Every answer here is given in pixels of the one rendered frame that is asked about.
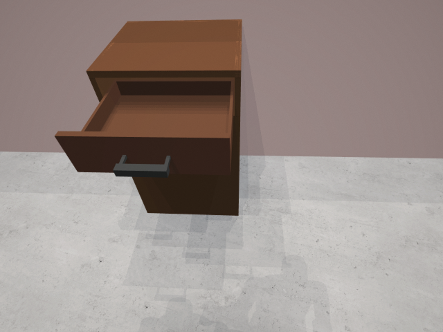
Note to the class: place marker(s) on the handle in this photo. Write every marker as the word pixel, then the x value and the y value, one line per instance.
pixel 142 170

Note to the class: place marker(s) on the drawer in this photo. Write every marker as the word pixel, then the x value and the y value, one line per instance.
pixel 147 120

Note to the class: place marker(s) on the cabinet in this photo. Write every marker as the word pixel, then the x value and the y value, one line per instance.
pixel 179 50

